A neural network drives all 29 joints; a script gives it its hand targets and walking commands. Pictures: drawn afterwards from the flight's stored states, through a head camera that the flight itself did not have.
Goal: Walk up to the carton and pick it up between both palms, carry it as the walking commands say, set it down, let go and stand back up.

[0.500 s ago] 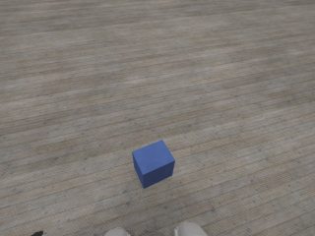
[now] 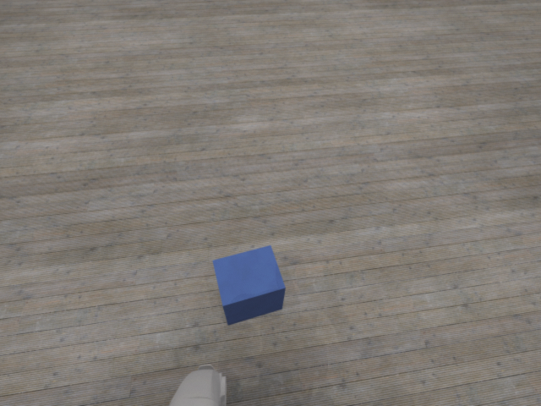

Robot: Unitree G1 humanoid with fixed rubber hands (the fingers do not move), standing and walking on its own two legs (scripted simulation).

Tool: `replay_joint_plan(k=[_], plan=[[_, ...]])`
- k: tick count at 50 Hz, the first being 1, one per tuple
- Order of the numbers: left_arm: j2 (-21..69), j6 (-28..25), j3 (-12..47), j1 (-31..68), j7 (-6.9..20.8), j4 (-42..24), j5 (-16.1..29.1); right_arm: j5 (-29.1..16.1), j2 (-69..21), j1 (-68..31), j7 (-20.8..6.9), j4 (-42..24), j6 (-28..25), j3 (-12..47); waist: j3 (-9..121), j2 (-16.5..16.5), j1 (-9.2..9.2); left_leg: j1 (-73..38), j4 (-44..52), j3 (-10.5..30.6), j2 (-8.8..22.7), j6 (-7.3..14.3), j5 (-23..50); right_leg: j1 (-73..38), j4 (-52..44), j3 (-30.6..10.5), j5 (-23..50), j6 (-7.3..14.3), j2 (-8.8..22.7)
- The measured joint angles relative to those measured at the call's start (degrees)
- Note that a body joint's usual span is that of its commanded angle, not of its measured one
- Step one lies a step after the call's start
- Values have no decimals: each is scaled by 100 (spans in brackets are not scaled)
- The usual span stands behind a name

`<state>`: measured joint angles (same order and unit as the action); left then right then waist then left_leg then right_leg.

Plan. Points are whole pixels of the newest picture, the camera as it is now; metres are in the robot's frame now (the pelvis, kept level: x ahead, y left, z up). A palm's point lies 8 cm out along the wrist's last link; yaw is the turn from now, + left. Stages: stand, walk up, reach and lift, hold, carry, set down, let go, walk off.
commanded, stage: walk up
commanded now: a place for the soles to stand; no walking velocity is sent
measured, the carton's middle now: (249, 286) +0.54 +0.07 -0.64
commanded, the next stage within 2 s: none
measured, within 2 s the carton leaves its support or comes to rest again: neither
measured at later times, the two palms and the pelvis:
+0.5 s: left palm (145, 405) +0.14 +0.19 -0.10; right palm out of the picture +0.17 -0.47 -0.11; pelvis +0.09 -0.15 -0.01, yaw +6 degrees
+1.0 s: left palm (184, 383) +0.16 +0.13 -0.07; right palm out of the picture +0.25 -0.51 -0.14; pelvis +0.12 -0.22 -0.02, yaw +11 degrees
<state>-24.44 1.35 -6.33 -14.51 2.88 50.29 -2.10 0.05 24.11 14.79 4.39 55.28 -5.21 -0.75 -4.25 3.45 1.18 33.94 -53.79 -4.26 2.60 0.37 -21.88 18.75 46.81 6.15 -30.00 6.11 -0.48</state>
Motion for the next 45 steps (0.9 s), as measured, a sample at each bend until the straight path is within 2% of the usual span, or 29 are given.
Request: replay_joint_plan(k=[2,3,5,8,10,13,15,16,18,21,24,27,31,34,36,37,38,39,40,41,43,45], plan=[[3,21,1,-1,-3,-62,0,0,4,5,21,-4,-59,-1,-35,-11,-6,-354,830,-136,-7,0,511,15,244,9,-93,-16,-16],[5,35,-1,9,-8,-84,-1,0,18,10,56,-8,-103,-3,-67,-35,-18,-558,1065,-103,-5,76,714,142,696,6,-67,-107,-19],[6,70,-2,152,-13,-130,0,0,-11,72,125,-4,-127,-2,-153,27,-40,-684,778,-122,-9,41,479,502,1925,-142,-52,-398,-6],[1,113,0,398,5,-264,0,0,-36,211,209,-1,-101,-1,-150,104,-33,-1014,726,-106,64,39,185,929,2851,-281,-61,-552,84],[-1,114,2,578,68,-401,1,0,-37,228,235,14,-86,0,-148,112,-28,-1120,727,1,164,39,109,1082,2673,-298,-66,-553,248],[-2,115,-7,724,184,-565,1,0,-37,227,235,-29,-106,0,-139,133,-26,-1112,727,217,300,25,49,1094,1799,-323,-68,-553,510],[-6,118,-20,720,224,-585,1,0,-36,228,231,-74,-112,1,-135,122,-22,-1000,629,398,409,14,-15,948,1003,-327,-71,-533,574],[-3,103,-38,697,225,-582,1,0,-36,216,230,-85,-85,0,-149,108,-22,-870,371,570,418,15,-150,927,877,-232,195,-507,543],[6,105,-37,606,216,-579,0,0,-40,211,233,-90,21,-1,-169,113,-19,-514,-499,798,240,14,-646,925,1054,-5,251,-304,516],[11,129,-37,377,106,-579,0,0,-36,158,236,-100,82,-1,-161,104,-20,-87,-1233,641,49,12,-496,760,861,251,164,-81,463],[11,108,-37,198,-22,-582,0,0,-34,155,187,-112,96,1,-158,69,-22,81,-1246,314,0,12,-187,567,537,436,202,-1,389],[11,28,-35,93,-161,-583,0,0,-34,155,105,-116,139,2,-157,-16,-22,107,-1246,173,-45,13,-25,373,275,588,224,89,286],[12,-72,-16,80,-328,-584,0,0,-33,104,0,-132,220,2,-157,-159,-24,80,-1020,171,-107,13,166,246,73,708,224,121,172],[13,-111,-5,80,-402,-583,0,0,-31,39,-81,-138,291,2,-154,-245,-26,-106,-430,113,-110,13,234,195,9,738,217,107,107],[14,-118,12,79,-429,-582,0,0,-31,27,-110,-142,321,1,-150,-305,-27,-347,83,45,-110,13,252,146,15,758,199,46,68],[14,-118,19,79,-435,-582,0,0,-30,28,-115,-143,334,1,-149,-332,-30,-531,396,-16,-110,13,313,142,84,762,199,-63,60],[15,-119,22,80,-445,-580,9,0,-24,29,-116,-150,337,1,-178,-373,-33,-806,742,-41,-101,89,441,176,317,766,237,-288,65],[16,-116,22,112,-457,-577,35,0,-30,26,-115,-157,336,0,-239,-387,-59,-985,847,-40,-94,101,263,306,768,758,385,-600,128],[19,-111,28,156,-461,-575,46,0,-35,25,-115,-157,350,-2,-281,-396,-95,-1067,799,-36,-91,102,159,521,1439,596,246,-890,131],[18,-94,34,193,-461,-575,48,0,-39,25,-108,-156,381,-2,-280,-402,-133,-1139,765,-23,-91,102,110,726,2079,367,18,-981,114],[12,-76,49,326,-440,-584,58,0,-42,24,-50,-154,414,-1,-270,-473,-194,-1224,733,108,-67,102,93,871,2547,-44,-230,-952,129],[7,-142,51,403,-374,-590,61,0,-44,-14,-33,-158,426,1,-165,-522,-185,-1120,704,241,-43,102,101,821,1828,-344,-256,-725,278]])
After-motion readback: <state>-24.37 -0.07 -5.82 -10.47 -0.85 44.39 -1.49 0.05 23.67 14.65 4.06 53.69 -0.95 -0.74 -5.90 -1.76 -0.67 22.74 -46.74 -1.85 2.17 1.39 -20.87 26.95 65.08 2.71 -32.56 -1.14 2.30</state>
